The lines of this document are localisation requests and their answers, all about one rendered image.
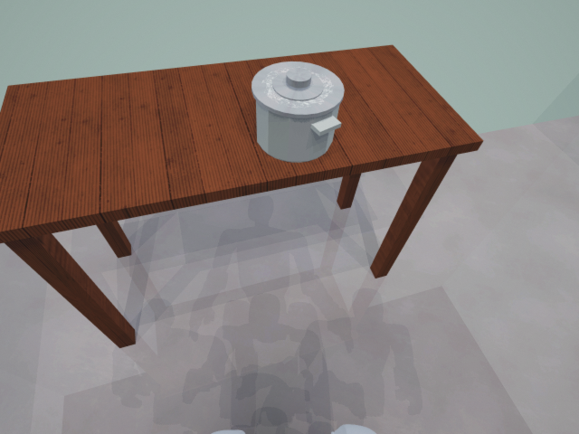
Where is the lid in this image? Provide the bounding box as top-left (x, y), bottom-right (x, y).
top-left (252, 61), bottom-right (345, 118)

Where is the table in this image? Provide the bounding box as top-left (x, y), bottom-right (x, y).
top-left (0, 45), bottom-right (483, 348)

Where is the knob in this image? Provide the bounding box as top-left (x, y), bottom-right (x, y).
top-left (286, 68), bottom-right (311, 89)

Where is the pot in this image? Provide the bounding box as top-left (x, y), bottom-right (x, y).
top-left (256, 101), bottom-right (342, 163)

